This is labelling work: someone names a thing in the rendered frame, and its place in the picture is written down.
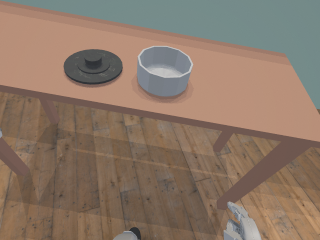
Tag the robot left shin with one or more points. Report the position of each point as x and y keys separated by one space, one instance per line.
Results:
x=129 y=232

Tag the lid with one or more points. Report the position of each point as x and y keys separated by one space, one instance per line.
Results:
x=76 y=68

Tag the knob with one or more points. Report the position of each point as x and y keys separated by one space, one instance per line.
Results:
x=93 y=58

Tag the robot left foot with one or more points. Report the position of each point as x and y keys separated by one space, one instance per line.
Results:
x=136 y=231

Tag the table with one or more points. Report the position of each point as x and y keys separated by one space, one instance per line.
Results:
x=232 y=88

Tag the right robot hand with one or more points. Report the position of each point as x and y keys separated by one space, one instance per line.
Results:
x=246 y=230

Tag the pot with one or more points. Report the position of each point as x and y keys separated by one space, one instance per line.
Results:
x=163 y=70

